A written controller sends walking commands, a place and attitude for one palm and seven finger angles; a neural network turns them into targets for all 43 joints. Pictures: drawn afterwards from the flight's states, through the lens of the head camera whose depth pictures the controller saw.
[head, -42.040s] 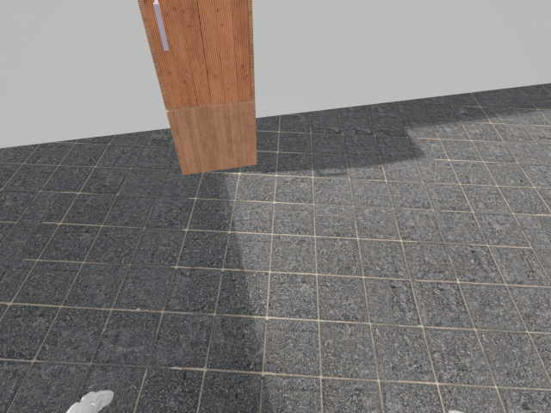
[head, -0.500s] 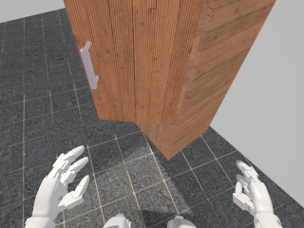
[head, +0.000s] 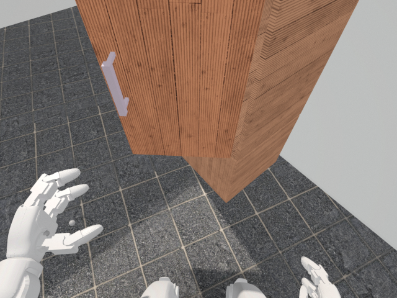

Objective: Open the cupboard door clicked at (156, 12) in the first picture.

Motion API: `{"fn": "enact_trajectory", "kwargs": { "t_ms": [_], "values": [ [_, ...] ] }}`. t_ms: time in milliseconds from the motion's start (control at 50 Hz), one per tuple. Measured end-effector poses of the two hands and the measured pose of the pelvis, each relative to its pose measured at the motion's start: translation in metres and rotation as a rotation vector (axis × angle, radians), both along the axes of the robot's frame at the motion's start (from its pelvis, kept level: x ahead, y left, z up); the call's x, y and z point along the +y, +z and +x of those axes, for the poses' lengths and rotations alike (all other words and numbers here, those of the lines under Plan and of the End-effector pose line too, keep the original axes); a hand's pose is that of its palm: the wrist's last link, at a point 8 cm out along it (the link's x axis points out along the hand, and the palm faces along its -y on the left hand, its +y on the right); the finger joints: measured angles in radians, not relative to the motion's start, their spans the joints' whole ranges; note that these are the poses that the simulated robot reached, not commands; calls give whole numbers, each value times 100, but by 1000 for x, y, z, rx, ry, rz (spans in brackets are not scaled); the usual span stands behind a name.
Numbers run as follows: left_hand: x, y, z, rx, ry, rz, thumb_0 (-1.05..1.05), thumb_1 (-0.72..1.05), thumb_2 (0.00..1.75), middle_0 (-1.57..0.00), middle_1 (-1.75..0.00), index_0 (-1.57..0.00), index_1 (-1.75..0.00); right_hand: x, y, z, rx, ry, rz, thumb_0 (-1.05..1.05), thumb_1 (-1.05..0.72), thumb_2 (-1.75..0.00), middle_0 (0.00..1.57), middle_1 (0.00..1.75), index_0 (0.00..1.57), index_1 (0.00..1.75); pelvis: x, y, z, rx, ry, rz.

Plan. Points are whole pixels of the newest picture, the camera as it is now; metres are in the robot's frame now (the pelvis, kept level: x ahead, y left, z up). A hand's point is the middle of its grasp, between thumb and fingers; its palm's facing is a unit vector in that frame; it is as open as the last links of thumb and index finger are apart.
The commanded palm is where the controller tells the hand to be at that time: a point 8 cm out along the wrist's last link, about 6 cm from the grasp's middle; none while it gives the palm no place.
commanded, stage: raise the hand with hooked fingers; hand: left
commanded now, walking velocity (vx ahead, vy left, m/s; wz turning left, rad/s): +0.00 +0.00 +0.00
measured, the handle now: (117, 86) +0.58 +0.23 +0.07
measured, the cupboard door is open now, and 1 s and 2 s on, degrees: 48 48 48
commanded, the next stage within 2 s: move the hooked fingers beside the handle in 1.20 s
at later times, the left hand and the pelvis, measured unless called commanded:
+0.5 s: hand (47, 201) +0.27 +0.28 +0.06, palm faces +0.00 -1.00 -0.05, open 13.8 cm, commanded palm +0.25 +0.34 +0.08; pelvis +0.01 +0.03 +0.01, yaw +1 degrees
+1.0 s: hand (46, 183) +0.30 +0.29 +0.08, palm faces +0.01 -1.00 -0.03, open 14.0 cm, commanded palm +0.27 +0.34 +0.09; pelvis +0.01 +0.02 +0.02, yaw +0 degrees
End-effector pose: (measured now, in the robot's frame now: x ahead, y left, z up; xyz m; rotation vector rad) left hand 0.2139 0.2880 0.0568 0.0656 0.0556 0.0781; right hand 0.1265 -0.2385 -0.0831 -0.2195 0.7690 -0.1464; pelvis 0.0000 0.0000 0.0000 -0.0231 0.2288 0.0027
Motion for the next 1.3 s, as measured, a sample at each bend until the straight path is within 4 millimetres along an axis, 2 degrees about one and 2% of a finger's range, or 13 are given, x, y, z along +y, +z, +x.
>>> {"fn": "enact_trajectory", "kwargs": {
  "t_ms": [100,180,320,400,520,640,720,840,960,1300],
  "values": [
    [10,-10,3,-14,-46,3,0,-6,49,-26,-92,-27,-92,-9,4,7,2,28,-67,2,-90,-90,20,31,20,30,7,-3,-1,2,14,-12],
    [10,-15,13,28,-120,-22,0,-16,45,-27,-98,-28,-98,-7,17,21,-45,26,-93,2,-90,-90,20,30,20,30,13,0,0,-8,12,-18],
    [32,17,27,-76,-64,-10,0,-32,38,-29,-109,-29,-108,16,38,44,-130,63,-68,2,-91,-90,20,30,20,30,20,8,7,-30,11,-24],
    [45,20,31,-46,-47,-6,0,-40,35,-29,-114,-30,-114,30,38,51,-136,94,-37,1,-90,-90,20,30,20,30,25,11,7,-35,17,-27],
    [52,13,37,31,-70,-22,-1,-47,32,-30,-118,-30,-118,40,34,48,-102,108,-26,1,-90,-90,20,31,20,30,28,14,6,-40,15,-26],
    [64,31,49,-54,-50,-8,-1,-49,31,-30,-120,-30,-119,36,32,35,-51,98,-42,1,-90,-90,20,31,20,30,27,17,7,-48,15,-28],
    [70,36,58,-42,-61,-14,-1,-50,31,-30,-120,-30,-120,28,31,25,-26,74,-51,1,-90,-90,20,31,20,30,26,19,7,-50,14,-27],
    [65,30,65,17,-92,-40,-1,-50,31,-30,-120,-30,-120,15,35,15,-15,40,-63,1,-90,-90,20,31,20,30,24,22,8,-47,3,-21],
    [56,28,63,-17,-74,-38,-1,-50,30,-30,-120,-30,-120,7,37,13,-9,39,-76,1,-90,-90,20,30,20,30,20,22,8,-46,-1,-16],
    [48,36,59,-30,-61,-27,-1,-50,30,-30,-120,-30,-120,8,33,28,-44,58,-39,1,-90,-90,20,30,20,30,9,22,8,-50,5,-10]
  ]
}}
